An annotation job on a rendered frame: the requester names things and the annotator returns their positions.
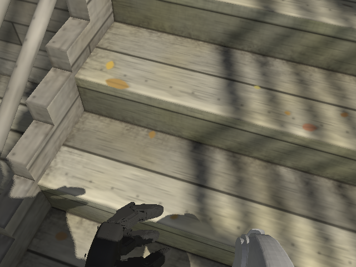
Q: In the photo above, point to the left robot hand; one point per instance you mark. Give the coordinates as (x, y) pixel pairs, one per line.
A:
(111, 242)

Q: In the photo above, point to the robot right thigh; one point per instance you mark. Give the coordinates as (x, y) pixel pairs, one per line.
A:
(260, 250)

